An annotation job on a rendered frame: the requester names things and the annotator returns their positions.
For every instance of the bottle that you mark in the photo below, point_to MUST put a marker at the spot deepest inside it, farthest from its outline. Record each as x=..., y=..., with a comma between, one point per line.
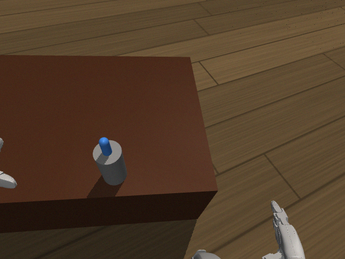
x=110, y=161

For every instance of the left robot hand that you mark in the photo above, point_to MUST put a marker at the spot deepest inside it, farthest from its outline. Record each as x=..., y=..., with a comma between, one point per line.
x=6, y=181

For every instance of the right robot hand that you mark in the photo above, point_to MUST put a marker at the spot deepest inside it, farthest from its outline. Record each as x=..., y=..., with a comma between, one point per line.
x=286, y=236

